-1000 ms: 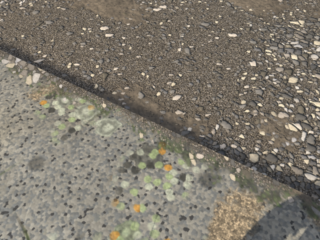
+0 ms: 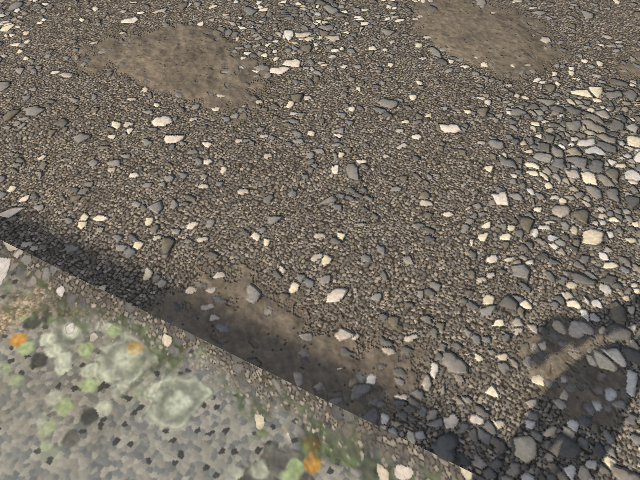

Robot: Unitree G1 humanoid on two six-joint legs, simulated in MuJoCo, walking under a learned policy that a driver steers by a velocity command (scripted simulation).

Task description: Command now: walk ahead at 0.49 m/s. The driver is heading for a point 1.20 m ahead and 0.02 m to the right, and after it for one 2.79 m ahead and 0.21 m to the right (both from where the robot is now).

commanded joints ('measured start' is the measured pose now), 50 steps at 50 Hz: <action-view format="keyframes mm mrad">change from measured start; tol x32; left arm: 1 -26 17 -2 -56 -6 21 -9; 10 -180 84 35 -114 -65 1 16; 15 455 145 72 75 -9 -28 38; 50 237 55 65 50 -53 60 31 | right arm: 1 -8 -96 -1 -54 6 -25 24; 14 287 63 29 1 -68 17 37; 37 -471 -143 -56 -268 69 57 -1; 43 151 -165 -77 -90 -29 -3 6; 50 -63 -194 -85 -96 67 7 -9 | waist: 1 39 87 31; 11 26 109 32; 14 181 -294 -461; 23 76 -12 54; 50 96 74 -11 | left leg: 1 -171 246 -134 -167 212 189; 9 420 412 -224 -83 349 175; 12 135 263 -98 226 508 51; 14 -415 26 -84 677 -224 -41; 16 -646 100 -97 987 -297 -10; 35 -629 186 -146 239 141 -14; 40 26 101 -17 232 51 45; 42 447 482 -662 83 6 236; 44 247 375 -530 -32 -369 191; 50 -65 329 -199 -103 403 147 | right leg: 1 147 19 -59 -196 186 37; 9 -58 45 1 -512 -4 9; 12 469 161 -150 -517 -68 4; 14 1258 -237 504 -637 -129 -346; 21 541 -76 125 -815 89 -89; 39 738 -52 -46 -593 512 -43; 42 177 217 -93 234 -472 33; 50 232 68 -16 78 -140 71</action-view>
